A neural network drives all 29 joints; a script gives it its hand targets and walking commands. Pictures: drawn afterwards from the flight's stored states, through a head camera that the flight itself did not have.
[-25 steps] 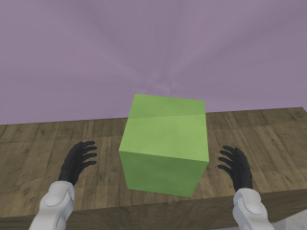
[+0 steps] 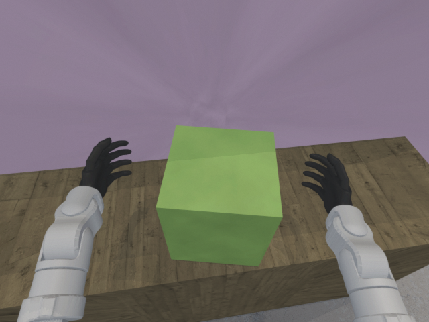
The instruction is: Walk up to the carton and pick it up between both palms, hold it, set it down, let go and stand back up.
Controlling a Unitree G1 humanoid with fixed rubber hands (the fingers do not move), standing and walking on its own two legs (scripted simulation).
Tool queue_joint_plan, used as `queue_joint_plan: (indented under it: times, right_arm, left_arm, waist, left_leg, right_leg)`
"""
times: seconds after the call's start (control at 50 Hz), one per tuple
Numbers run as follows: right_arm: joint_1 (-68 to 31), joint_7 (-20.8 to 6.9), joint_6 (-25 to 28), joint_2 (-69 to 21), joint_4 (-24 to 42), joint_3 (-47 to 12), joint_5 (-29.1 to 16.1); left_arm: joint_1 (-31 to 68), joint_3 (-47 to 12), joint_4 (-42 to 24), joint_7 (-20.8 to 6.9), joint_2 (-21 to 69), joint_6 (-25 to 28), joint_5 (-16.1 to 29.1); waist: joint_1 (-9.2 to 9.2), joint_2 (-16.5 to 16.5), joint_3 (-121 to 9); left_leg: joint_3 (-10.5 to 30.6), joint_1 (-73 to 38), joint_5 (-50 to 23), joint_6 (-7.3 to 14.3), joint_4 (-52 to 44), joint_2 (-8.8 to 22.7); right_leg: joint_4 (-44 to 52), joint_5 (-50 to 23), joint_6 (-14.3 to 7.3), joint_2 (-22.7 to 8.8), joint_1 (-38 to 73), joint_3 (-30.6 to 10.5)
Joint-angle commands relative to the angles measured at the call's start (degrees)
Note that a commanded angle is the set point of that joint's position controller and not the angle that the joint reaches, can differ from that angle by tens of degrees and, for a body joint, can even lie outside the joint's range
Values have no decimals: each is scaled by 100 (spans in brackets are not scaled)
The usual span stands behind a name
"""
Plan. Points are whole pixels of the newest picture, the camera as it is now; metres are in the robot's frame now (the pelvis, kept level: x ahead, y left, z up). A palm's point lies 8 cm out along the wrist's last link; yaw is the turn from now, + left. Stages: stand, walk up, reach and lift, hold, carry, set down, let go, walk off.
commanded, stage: reach and lift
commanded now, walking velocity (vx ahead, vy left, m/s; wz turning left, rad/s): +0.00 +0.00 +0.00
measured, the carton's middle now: (219, 199) +0.37 -0.02 -0.03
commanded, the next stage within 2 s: none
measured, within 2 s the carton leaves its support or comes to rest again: neither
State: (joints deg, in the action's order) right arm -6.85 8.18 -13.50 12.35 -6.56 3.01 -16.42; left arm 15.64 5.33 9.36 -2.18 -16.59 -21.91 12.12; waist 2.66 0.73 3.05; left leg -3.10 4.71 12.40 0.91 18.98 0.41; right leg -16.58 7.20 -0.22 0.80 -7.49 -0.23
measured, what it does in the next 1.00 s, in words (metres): stands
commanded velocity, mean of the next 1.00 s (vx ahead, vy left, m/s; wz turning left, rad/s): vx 0.00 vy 0.00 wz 0.00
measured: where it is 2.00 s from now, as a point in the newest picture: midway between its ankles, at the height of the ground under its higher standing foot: outside the picture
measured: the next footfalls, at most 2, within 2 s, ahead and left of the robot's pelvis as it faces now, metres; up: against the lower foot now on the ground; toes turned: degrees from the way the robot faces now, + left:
none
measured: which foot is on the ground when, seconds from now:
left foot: down 0.00-1.00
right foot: down 0.00-1.00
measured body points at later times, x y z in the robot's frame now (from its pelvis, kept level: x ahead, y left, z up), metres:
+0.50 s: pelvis -0.01 +0.00 +0.00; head +0.00 +0.01 +0.45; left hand +0.42 +0.19 +0.14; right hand +0.37 -0.23 +0.12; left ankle -0.02 +0.10 -0.75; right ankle +0.02 -0.12 -0.75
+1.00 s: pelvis -0.01 +0.00 -0.01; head +0.03 +0.01 +0.44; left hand +0.39 +0.18 +0.02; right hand +0.35 -0.19 +0.00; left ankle -0.02 +0.10 -0.75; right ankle +0.02 -0.12 -0.75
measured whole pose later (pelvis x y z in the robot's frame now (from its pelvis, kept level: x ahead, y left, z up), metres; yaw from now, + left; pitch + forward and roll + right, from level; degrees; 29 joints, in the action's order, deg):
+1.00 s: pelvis -0.01 +0.00 -0.01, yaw +3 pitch +6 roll -1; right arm -28.0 8.3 9.8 4.5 -52.4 6.2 -7.3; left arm 35.8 2.9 59.6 -0.6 -11.9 9.1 7.4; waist 5.0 -1.1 -2.3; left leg 0.3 20.7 15.2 0.6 29.6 0.3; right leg -24.3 9.6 -0.1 0.4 -21.0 3.1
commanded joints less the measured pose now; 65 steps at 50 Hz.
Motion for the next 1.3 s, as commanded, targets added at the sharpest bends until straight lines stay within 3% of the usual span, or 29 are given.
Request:
queue_joint_plan:
  times: [0.0,0.1,0.18,0.2,0.28,0.3,0.34,0.42,0.52,0.6,0.72,0.76,0.82,0.86,0.9,0.94,1.0,1.06,1.08,1.12,1.16,1.18,1.2,1.22,1.24,1.28]
  right_arm:
    - [-1842,35,221,695,873,219,-67]
    - [-2535,79,35,702,420,252,-43]
    - [-2898,91,-23,745,274,249,-105]
    - [-3333,80,-45,821,168,299,-72]
    - [-3536,52,-140,892,-243,326,-71]
    - [-3638,55,-126,946,-134,345,-97]
    - [-3983,47,-190,922,-548,350,-84]
    - [-4276,96,-164,843,-715,228,-131]
    - [-4314,106,-83,696,-1400,37,-136]
    - [-3970,105,262,490,-1885,26,21]
    - [-3783,75,1200,289,-1976,274,508]
    - [-3871,64,1512,251,-2059,360,646]
    - [-3964,47,1964,32,-2564,399,851]
    - [-3994,0,2288,-95,-3082,406,938]
    - [-4113,-14,2652,-26,-3061,484,954]
    - [-4334,16,2895,-99,-3684,429,1002]
    - [-4423,47,3194,-142,-4310,314,898]
    - [-4538,65,3598,-63,-4801,178,736]
    - [-4536,69,3634,-101,-5235,53,667]
    - [-4701,81,3730,-57,-5428,-8,528]
    - [-4899,107,3814,-33,-5504,-54,398]
    - [-5160,89,3886,22,-5203,-32,334]
    - [-5208,67,3828,-15,-5266,-152,302]
    - [-5168,56,3813,29,-5305,-160,267]
    - [-5308,37,3817,39,-5184,-191,226]
    - [-5346,32,3769,75,-5267,-190,196]
  left_arm:
    - [2136,391,-750,-24,-949,143,-47]
    - [2797,401,-66,-69,-1061,61,14]
    - [3202,345,-45,-42,-1126,65,21]
    - [3593,388,221,-33,-1240,44,24]
    - [3817,401,525,2,-1226,-46,-54]
    - [3886,362,378,9,-1236,-45,-33]
    - [4289,287,778,28,-1276,-79,-52]
    - [4529,384,1030,6,-1367,-1,-79]
    - [4417,335,1961,-127,-1152,156,-272]
    - [4186,340,2310,-205,-920,645,-484]
    - [4056,218,2417,-117,-589,1592,-651]
    - [4137,137,2393,-61,-512,1907,-611]
    - [4207,-14,3046,-5,-329,2461,-558]
    - [4416,-113,3471,68,-250,2943,-561]
    - [4592,-135,3386,207,-358,3445,-464]
    - [4624,-98,4314,220,-430,3770,-437]
    - [4676,-74,5036,207,-500,4162,-416]
    - [4676,-176,5458,227,-339,4451,-450]
    - [4633,-168,5929,180,-305,4460,-515]
    - [4795,-164,6183,149,-349,4524,-450]
    - [4935,-280,6312,153,-339,4599,-330]
    - [5241,-338,6045,210,-385,4689,-198]
    - [5260,-303,6302,242,-489,4709,-185]
    - [5198,-380,6345,258,-426,4718,-156]
    - [5368,-431,6202,290,-440,4775,-96]
    - [5439,-601,6293,301,-372,4789,-3]
  waist:
    - [58,-255,-2095]
    - [146,41,-2019]
    - [187,-123,-2450]
    - [160,-144,-2488]
    - [182,-161,-2426]
    - [224,-149,-2747]
    - [258,-313,-2615]
    - [232,-187,-2958]
    - [231,-109,-2506]
    - [225,-201,-2307]
    - [191,-493,-2470]
    - [232,-403,-2586]
    - [306,-309,-2792]
    - [342,-502,-3059]
    - [328,-620,-3780]
    - [389,-425,-3703]
    - [386,-358,-3963]
    - [414,-424,-4331]
    - [432,-399,-3985]
    - [413,-314,-3814]
    - [461,-232,-3808]
    - [361,-375,-4192]
    - [266,-337,-4086]
    - [332,-374,-4196]
    - [246,-471,-4494]
    - [389,-469,-4532]
  left_leg:
    - [144,65,-1586,-169,-127,-53]
    - [157,401,-1044,-11,-253,-79]
    - [172,280,-1279,-48,-161,-83]
    - [147,331,-1141,-35,-148,-92]
    - [169,186,-1303,-66,-112,-66]
    - [184,71,-1455,-90,-54,-66]
    - [187,213,-1218,-84,-48,-102]
    - [157,336,-1456,-17,-15,-157]
    - [219,246,-1683,-54,53,-161]
    - [231,252,-1673,-97,73,-153]
    - [229,-58,-1833,-298,306,-127]
    - [246,-71,-1935,-331,408,-94]
    - [277,286,-1614,-325,545,-84]
    - [311,466,-1431,-370,668,-71]
    - [320,565,-1749,-445,891,-75]
    - [358,1024,-1599,-412,1078,-106]
    - [397,1578,-1466,-379,1187,-157]
    - [438,1383,-2097,-506,1458,-113]
    - [432,1454,-2028,-486,1505,-139]
    - [415,1618,-1692,-455,1477,-152]
    - [400,1780,-1471,-445,1467,-157]
    - [388,1786,-1443,-498,1487,-140]
    - [362,1837,-1335,-475,1519,-159]
    - [365,1778,-1362,-491,1541,-144]
    - [362,1698,-1356,-521,1546,-116]
    - [378,1713,-1308,-515,1636,-112]
  right_leg:
    - [-169,-1600,-48,54,1197,-169]
    - [-223,-1502,21,39,1258,-173]
    - [-276,-1623,5,81,1347,-93]
    - [-260,-1425,5,81,1173,-88]
    - [-230,-1439,-2,129,1084,-39]
    - [-252,-1589,16,152,1144,-3]
    - [-226,-1378,-5,108,1011,-17]
    - [-367,-2055,96,65,1409,-84]
    - [-273,-1921,68,134,1309,5]
    - [-239,-1708,18,154,1216,47]
    - [-243,-1282,-13,196,647,244]
    - [-322,-1384,8,234,515,310]
    - [-478,-1266,36,186,291,324]
    - [-616,-1098,17,156,-14,334]
    - [-836,-1470,29,145,-104,346]
    - [-1042,-1587,84,90,-225,281]
    - [-1301,-1846,130,0,-115,204]
    - [-1459,-2193,124,79,-446,282]
    - [-1422,-2119,109,61,-561,269]
    - [-1415,-1794,138,30,-719,263]
    - [-1436,-1575,163,30,-860,271]
    - [-1471,-1324,148,43,-1076,313]
    - [-1474,-1149,140,18,-1110,267]
    - [-1499,-1173,126,30,-1141,290]
    - [-1511,-1020,109,32,-1297,305]
    - [-1547,-943,97,42,-1486,302]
